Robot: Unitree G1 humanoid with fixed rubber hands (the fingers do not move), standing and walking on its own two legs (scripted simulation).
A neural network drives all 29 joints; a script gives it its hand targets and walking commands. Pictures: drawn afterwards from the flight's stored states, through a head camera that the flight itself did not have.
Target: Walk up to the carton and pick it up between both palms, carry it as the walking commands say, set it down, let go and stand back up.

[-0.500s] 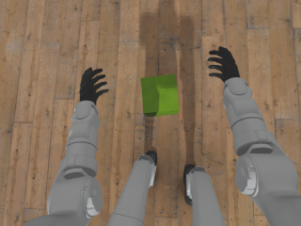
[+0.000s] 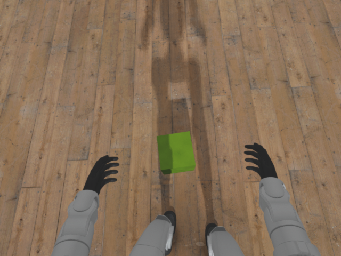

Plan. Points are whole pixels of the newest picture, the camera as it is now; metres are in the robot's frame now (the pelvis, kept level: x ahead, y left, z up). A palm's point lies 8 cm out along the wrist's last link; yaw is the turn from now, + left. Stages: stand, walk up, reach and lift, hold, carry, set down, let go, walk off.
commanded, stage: let go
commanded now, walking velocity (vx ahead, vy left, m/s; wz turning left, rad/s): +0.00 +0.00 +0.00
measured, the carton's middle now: (176, 153) +0.46 +0.08 -0.66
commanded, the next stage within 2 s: stand in 0.84 s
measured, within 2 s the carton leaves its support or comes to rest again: neither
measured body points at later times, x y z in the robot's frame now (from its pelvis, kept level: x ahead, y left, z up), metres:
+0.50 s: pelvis +0.04 -0.03 +0.03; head +0.07 -0.03 +0.48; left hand +0.21 +0.21 -0.05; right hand +0.22 -0.26 -0.04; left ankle +0.03 +0.10 -0.71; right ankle -0.01 -0.14 -0.71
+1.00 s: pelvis +0.04 -0.02 +0.03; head +0.05 +0.00 +0.48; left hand +0.19 +0.26 -0.06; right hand +0.20 -0.29 -0.05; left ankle +0.03 +0.10 -0.71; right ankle -0.01 -0.14 -0.71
